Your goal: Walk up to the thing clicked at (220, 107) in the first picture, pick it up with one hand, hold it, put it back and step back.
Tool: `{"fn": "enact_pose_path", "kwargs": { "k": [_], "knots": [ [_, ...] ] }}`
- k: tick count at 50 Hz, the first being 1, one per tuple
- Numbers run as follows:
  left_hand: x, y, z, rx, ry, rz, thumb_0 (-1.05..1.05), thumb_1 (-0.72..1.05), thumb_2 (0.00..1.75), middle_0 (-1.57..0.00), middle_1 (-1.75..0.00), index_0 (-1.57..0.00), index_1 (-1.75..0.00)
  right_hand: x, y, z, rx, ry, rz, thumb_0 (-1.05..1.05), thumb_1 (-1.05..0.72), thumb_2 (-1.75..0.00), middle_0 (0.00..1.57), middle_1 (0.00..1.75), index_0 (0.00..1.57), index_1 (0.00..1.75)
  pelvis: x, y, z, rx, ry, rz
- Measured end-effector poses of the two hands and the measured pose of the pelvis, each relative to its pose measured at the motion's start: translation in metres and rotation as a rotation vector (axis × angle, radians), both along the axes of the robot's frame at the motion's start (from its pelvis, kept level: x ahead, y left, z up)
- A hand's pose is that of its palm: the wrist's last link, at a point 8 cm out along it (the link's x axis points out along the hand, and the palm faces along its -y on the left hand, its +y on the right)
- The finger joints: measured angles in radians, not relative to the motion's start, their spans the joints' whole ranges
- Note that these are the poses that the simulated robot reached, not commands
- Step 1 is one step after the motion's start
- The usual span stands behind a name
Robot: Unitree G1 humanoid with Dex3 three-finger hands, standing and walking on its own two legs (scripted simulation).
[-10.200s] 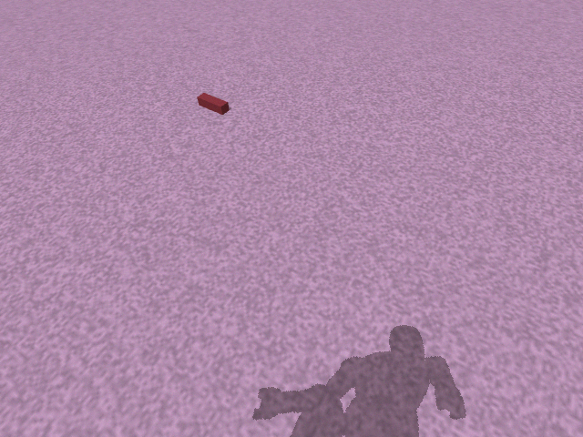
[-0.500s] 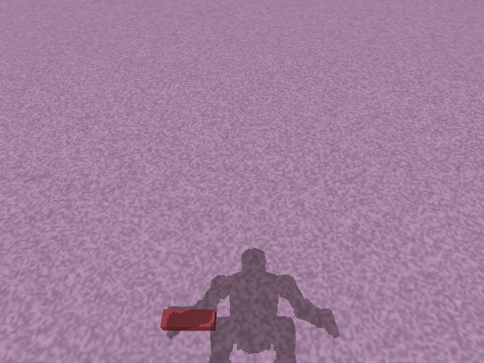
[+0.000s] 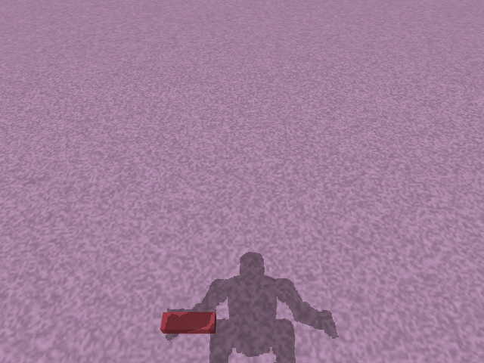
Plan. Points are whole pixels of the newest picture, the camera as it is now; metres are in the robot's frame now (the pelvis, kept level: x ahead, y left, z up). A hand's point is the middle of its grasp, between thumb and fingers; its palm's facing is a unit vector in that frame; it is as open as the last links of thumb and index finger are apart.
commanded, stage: rise first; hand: left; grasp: from above
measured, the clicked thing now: (189, 322) +0.39 +0.24 -0.75
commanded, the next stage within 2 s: none
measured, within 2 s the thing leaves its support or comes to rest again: neither
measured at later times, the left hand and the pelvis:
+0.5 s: hand out of the picture +0.14 +0.26 -0.20, palm faces -0.08 -0.91 -0.40, open 12.6 cm; pelvis -0.02 +0.01 -0.05, yaw +0 degrees
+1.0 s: hand out of the picture +0.12 +0.27 -0.28, palm faces -0.27 -0.80 -0.54, open 14.2 cm; pelvis -0.03 +0.01 -0.14, yaw +0 degrees
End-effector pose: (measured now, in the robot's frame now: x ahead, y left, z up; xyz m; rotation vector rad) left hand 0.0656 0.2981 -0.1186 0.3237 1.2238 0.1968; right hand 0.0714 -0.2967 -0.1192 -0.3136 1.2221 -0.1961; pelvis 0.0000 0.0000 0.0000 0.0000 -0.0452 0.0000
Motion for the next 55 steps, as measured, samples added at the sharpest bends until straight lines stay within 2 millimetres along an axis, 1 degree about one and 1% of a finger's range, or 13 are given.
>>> {"fn": "enact_pose_path", "kwargs": {
  "k": [4, 8, 12, 14, 16, 20, 24, 30, 34, 39, 46, 50, 55],
  "knots": [
    [0.0, 0.0, 0.0, -0.002, -0.011, 0.012, 0.01, 0.89, 0.9, -0.2, -0.31, -0.2, -0.31, -0.001, 0.002, 0.0, 0.001, -0.01, -0.006, 0.01, -0.91, -0.9, 0.2, 0.3, 0.2, 0.3, -0.001, 0.001, -0.001, 0.001, 0.013, 0.002],
    [0.027, -0.004, -0.002, -0.012, -0.096, 0.032, 0.01, 0.81, 0.92, -0.18, -0.4, -0.17, -0.41, 0.003, 0.015, -0.002, 0.017, -0.1, -0.001, 0.01, -0.92, -0.9, 0.2, 0.3, 0.2, 0.3, -0.011, 0.001, -0.006, -0.002, 0.059, 0.011],
    [0.057, -0.002, -0.011, -0.012, -0.118, -0.014, 0.01, 0.62, 0.95, -0.13, -0.6, -0.13, -0.6, 0.002, 0.029, -0.009, 0.044, -0.138, -0.005, 0.01, -0.93, -0.91, 0.2, 0.3, 0.2, 0.3, -0.018, 0.0, -0.016, -0.003, 0.124, 0.004],
    [0.068, -0.001, -0.014, -0.002, -0.133, -0.04, 0.01, 0.5, 0.97, -0.1, -0.71, -0.11, -0.71, 0.0, 0.035, -0.013, 0.058, -0.151, -0.014, 0.01, -0.94, -0.91, 0.2, 0.3, 0.2, 0.3, -0.019, 0.0, -0.02, -0.003, 0.147, -0.002],
    [0.073, -0.001, -0.016, 0.013, -0.135, -0.06, 0.01, 0.37, 0.98, -0.08, -0.81, -0.09, -0.8, -0.001, 0.04, -0.016, 0.07, -0.16, -0.026, 0.01, -0.94, -0.91, 0.2, 0.3, 0.2, 0.3, -0.018, 0.001, -0.024, -0.004, 0.162, -0.004],
    [0.073, -0.001, -0.022, 0.036, -0.101, -0.082, 0.01, 0.09, 1.0, -0.06, -0.94, -0.07, -0.93, -0.001, 0.046, -0.022, 0.085, -0.182, -0.036, 0.01, -0.93, -0.91, 0.2, 0.3, 0.2, 0.3, -0.016, 0.004, -0.032, -0.006, 0.192, -0.006],
    [0.067, 0.002, -0.036, 0.054, -0.082, -0.091, 0.01, -0.16, 1.0, -0.06, -1.01, -0.06, -1.01, 0.008, 0.047, -0.03, 0.078, -0.223, -0.021, 0.01, -0.92, -0.9, 0.2, 0.3, 0.2, 0.3, -0.016, 0.006, -0.045, -0.009, 0.229, -0.007],
    [0.061, 0.005, -0.054, 0.08, -0.097, -0.131, 0.0, -0.4, 1.01, -0.07, -1.05, -0.06, -1.06, 0.031, 0.045, -0.042, 0.051, -0.295, 0.015, 0.01, -0.91, -0.9, 0.2, 0.3, 0.2, 0.3, -0.017, 0.008, -0.068, -0.017, 0.281, -0.005],
    [0.056, 0.006, -0.064, 0.096, -0.095, -0.158, 0.0, -0.48, 1.01, -0.07, -1.06, -0.06, -1.07, 0.048, 0.047, -0.049, 0.042, -0.341, 0.042, 0.01, -0.91, -0.9, 0.2, 0.3, 0.2, 0.3, -0.018, 0.009, -0.08, -0.023, 0.309, -0.002],
    [0.05, 0.007, -0.076, 0.119, -0.083, -0.192, 0.0, -0.52, 1.01, -0.07, -1.06, -0.06, -1.07, 0.066, 0.053, -0.058, 0.046, -0.393, 0.079, 0.01, -0.91, -0.9, 0.2, 0.3, 0.2, 0.3, -0.02, 0.009, -0.096, -0.03, 0.348, 0.002],
    [0.049, 0.008, -0.094, 0.158, -0.089, -0.25, 0.0, -0.54, 0.99, -0.07, -1.07, -0.07, -1.08, 0.083, 0.062, -0.081, 0.066, -0.44, 0.122, 0.01, -0.91, -0.9, 0.2, 0.3, 0.2, 0.3, -0.024, 0.01, -0.121, -0.037, 0.406, 0.007],
    [0.058, 0.011, -0.117, 0.199, -0.092, -0.322, 0.0, -0.55, 0.99, -0.08, -1.07, -0.07, -1.08, 0.087, 0.063, -0.104, 0.075, -0.453, 0.149, 0.01, -0.91, -0.9, 0.2, 0.3, 0.2, 0.3, -0.029, 0.009, -0.144, -0.038, 0.452, 0.01],
    [0.081, 0.016, -0.158, 0.272, -0.125, -0.457, 0.0, -0.55, 0.98, -0.08, -1.07, -0.07, -1.07, 0.085, 0.057, -0.147, 0.076, -0.441, 0.175, 0.01, -0.9, -0.9, 0.2, 0.3, 0.2, 0.3, -0.041, 0.006, -0.183, -0.034, 0.518, 0.01]
  ]
}}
